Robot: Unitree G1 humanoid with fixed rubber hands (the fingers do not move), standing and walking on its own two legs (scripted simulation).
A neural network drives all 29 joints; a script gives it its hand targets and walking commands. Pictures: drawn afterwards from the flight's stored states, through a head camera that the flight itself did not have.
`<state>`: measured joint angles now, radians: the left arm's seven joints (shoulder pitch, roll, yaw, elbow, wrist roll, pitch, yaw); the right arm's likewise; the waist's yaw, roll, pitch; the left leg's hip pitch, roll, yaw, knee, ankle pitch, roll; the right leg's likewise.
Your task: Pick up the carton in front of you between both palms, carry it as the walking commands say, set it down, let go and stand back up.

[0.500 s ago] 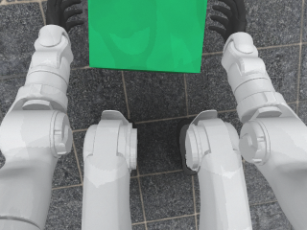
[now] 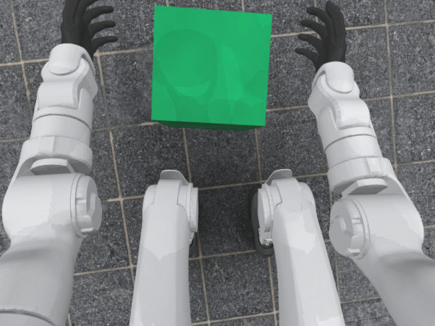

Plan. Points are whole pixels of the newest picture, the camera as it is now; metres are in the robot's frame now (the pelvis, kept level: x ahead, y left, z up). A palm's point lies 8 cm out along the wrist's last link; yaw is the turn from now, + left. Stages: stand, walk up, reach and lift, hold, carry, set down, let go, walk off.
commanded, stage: set down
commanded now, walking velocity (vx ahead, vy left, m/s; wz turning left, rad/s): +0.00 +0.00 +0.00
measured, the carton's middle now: (210, 82) +0.51 +0.05 -0.32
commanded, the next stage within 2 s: let go in 0.64 s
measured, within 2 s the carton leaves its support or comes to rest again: neither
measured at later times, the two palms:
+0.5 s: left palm out of the picture +0.52 +0.26 +0.03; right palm (402, 19) +0.50 -0.14 +0.03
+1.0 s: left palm out of the picture +0.43 +0.26 +0.15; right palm out of the picture +0.43 -0.17 +0.15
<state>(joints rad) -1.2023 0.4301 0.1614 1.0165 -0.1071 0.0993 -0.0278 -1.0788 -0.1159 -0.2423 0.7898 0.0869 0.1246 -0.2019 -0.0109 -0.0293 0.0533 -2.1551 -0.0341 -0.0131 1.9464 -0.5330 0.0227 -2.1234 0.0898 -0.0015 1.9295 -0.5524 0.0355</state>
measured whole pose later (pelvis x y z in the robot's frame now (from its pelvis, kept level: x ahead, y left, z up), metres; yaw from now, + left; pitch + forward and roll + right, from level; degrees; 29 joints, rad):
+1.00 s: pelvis +0.08 +0.01 +0.26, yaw +3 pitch +35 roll -1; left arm -0.51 0.24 0.22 0.68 0.05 0.07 -0.05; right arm -0.40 -0.12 -0.17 0.57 -0.07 0.07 -0.01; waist -0.01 -0.01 -0.09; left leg -1.20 -0.06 -0.04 0.90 -0.31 0.03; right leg -1.17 0.04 0.04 0.89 -0.33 0.02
